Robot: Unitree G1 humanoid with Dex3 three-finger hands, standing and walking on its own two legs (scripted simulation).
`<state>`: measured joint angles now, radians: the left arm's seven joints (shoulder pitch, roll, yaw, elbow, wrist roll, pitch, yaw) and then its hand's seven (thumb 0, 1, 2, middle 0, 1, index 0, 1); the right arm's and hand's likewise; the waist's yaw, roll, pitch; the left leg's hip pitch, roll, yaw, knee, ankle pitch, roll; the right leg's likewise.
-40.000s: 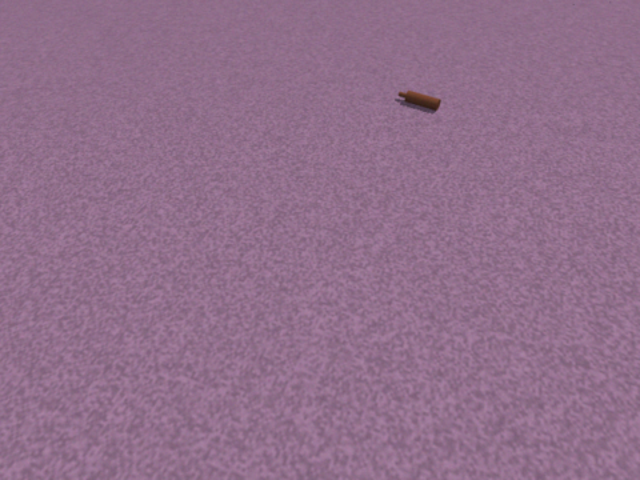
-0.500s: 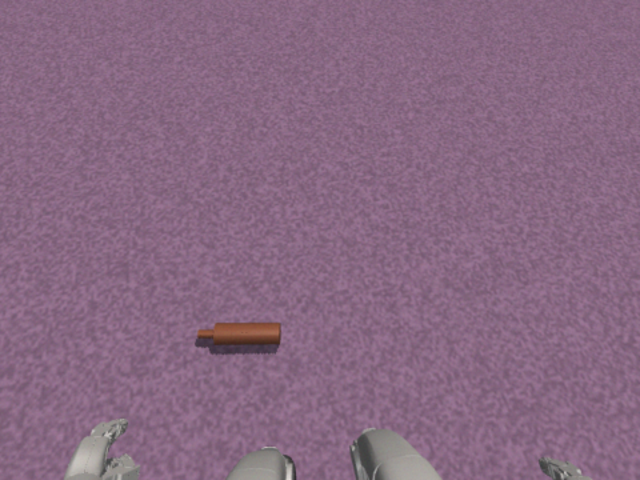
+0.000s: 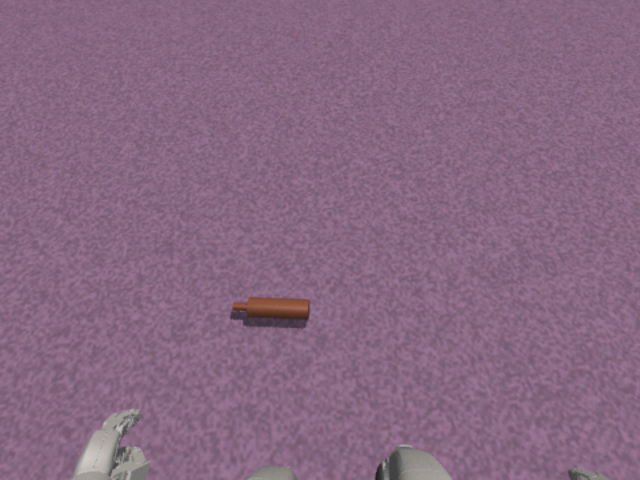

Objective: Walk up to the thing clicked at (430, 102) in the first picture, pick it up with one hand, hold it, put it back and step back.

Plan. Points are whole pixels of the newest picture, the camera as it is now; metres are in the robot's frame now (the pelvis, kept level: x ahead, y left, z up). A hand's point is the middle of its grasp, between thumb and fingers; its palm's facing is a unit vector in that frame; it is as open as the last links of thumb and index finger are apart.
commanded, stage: step back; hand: left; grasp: from above
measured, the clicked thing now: (271, 307) +0.63 +0.20 -0.72
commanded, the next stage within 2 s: none
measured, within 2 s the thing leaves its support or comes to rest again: neither
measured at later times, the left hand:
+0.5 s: hand out of the picture -0.08 +0.25 -0.14, palm faces -0.10 -0.91 -0.40, open 7.4 cm
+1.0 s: hand out of the picture -0.20 +0.25 -0.14, palm faces -0.07 -0.93 -0.37, open 7.4 cm
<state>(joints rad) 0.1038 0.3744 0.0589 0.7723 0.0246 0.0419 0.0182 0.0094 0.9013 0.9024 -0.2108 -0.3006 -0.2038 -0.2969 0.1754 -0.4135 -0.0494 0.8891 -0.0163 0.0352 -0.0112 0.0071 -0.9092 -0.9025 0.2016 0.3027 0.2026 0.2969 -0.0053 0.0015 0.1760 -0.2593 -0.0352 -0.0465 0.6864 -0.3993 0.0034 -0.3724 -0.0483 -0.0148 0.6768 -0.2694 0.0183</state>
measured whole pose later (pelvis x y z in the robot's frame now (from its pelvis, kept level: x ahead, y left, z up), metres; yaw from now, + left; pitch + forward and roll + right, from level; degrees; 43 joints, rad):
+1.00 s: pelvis -0.34 -0.01 +0.01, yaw -4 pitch -2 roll -1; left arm 0.13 0.40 0.08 0.81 0.01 0.08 0.01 0.01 0.91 0.90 -0.21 -0.30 -0.20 -0.30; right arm 0.13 -0.36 -0.03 0.84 -0.04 0.02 -0.02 0.01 -0.90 -0.90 0.21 0.30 0.21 0.30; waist 0.00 -0.03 0.17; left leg -0.37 0.03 0.00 0.60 -0.20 0.02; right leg -0.38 0.07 0.12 1.10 -0.53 0.02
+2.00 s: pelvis -0.43 -0.02 +0.01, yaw +1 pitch -2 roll +0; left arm 0.19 0.38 0.04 1.02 0.01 0.00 -0.01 0.01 0.90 0.90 -0.21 -0.30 -0.20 -0.30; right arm 0.16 -0.36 -0.04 1.01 -0.03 -0.03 0.01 0.01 -0.91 -0.90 0.20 0.30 0.20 0.30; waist 0.03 -0.03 0.08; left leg -0.29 0.00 0.02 0.59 -0.26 0.01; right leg -0.23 -0.04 -0.01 0.64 -0.41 -0.01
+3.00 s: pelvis -0.42 -0.02 +0.03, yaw +0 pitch -2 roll +0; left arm 0.11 0.35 -0.01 1.14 0.01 -0.01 -0.01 0.01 0.91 0.90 -0.21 -0.30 -0.20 -0.30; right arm 0.10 -0.34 0.00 1.17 -0.01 -0.01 0.01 0.01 -0.91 -0.90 0.20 0.30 0.20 0.30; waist -0.01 -0.01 0.06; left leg -0.15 0.02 0.03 0.32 -0.13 -0.01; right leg -0.09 -0.02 0.00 0.32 -0.20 0.01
